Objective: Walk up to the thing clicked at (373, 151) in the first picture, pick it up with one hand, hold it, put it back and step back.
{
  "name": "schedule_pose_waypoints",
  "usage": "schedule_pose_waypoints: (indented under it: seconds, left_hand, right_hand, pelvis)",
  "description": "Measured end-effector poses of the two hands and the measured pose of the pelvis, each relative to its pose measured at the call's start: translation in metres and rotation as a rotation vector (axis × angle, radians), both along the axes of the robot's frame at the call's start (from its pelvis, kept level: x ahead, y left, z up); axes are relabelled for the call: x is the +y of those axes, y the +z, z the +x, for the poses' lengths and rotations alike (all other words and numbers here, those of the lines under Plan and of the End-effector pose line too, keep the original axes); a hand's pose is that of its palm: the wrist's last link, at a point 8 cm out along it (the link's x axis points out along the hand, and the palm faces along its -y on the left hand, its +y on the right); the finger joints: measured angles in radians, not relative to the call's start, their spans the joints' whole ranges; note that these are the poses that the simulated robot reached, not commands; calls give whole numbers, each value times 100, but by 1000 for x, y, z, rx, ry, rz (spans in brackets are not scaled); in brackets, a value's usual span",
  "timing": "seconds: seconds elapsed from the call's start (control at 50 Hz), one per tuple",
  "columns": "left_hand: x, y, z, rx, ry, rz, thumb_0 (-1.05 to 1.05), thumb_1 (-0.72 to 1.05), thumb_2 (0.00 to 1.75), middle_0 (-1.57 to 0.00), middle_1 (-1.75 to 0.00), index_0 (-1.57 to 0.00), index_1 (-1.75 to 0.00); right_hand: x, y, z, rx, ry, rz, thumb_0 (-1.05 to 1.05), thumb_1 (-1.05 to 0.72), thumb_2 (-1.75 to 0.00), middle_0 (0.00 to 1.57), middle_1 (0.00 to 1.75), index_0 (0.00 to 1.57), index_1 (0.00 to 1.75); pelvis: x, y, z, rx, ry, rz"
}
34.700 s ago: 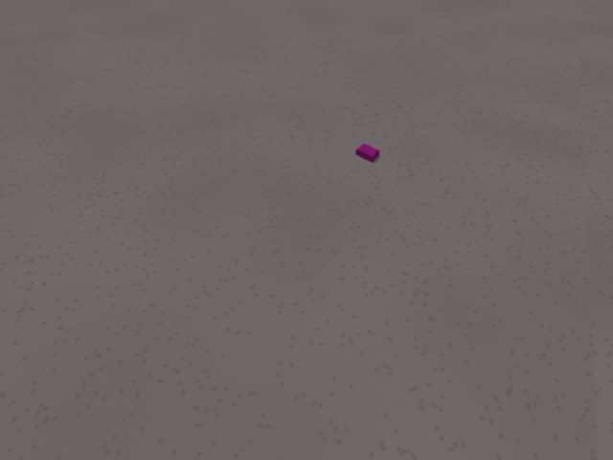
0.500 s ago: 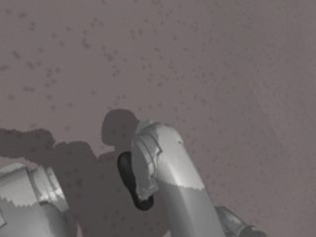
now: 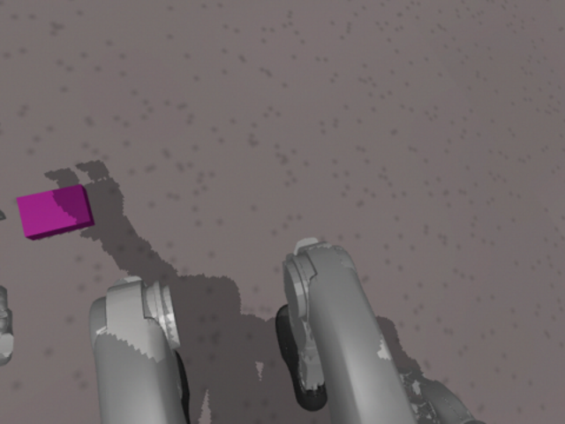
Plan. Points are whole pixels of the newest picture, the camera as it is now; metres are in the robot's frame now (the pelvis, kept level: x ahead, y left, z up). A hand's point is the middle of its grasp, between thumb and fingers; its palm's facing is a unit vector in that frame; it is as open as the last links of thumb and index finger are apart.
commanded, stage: withdraw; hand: left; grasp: from above
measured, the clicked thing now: (57, 211) +0.47 +0.31 -0.32
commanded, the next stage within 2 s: home in 0.40 s
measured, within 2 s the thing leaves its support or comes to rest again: neither
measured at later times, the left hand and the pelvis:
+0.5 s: hand (20, 193) +0.46 +0.32 -0.19, palm faces -0.41 -0.07 -0.91, open 13.8 cm; pelvis -0.01 -0.01 -0.02, yaw +1 degrees
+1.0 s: hand out of the picture +0.36 +0.29 -0.02, palm faces -0.32 -0.55 -0.77, open 8.6 cm; pelvis +0.00 -0.01 +0.10, yaw +6 degrees
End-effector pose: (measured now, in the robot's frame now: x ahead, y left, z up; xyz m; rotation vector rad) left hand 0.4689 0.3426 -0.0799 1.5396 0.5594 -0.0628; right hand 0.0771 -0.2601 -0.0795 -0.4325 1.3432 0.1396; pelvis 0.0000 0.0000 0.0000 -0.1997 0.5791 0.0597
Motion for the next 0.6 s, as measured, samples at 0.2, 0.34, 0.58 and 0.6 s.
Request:
schedule_pose_waypoints:
  seconds: [0.2, 0.34, 0.58, 0.6]
  left_hand:
    - [-27, 7, -15, 142, -95, -120, 0, -44, 97, -15, -96, -13, -97]
    - [-30, -26, -11, 96, -174, -131, 0, -46, 98, -13, -98, -12, -99]
    - [-20, -47, 6, -42, -145, -64, 0, -41, 95, -16, -94, -15, -93]
    - [-19, -42, 7, -55, -132, -62, 0, -39, 94, -17, -92, -16, -91]
  right_hand:
    - [-18, 12, 2, -16, -2, -88, 0, -91, -90, 20, 30, 21, 29]
    - [-33, 9, -22, 57, -14, -197, 0, -90, -90, 20, 30, 21, 29]
    - [-5, -8, -51, 151, -84, -157, 1, -90, -89, 20, 30, 21, 29]
    - [-3, -9, -50, 149, -93, -146, 1, -90, -89, 20, 30, 21, 29]
  pelvis:
    - [-10, 15, -15, -25, 21, 40]
    - [-12, -6, -15, -43, 11, 36]
    - [-3, -19, -4, 2, 7, 15]
    - [-3, -17, -3, 11, 8, 16]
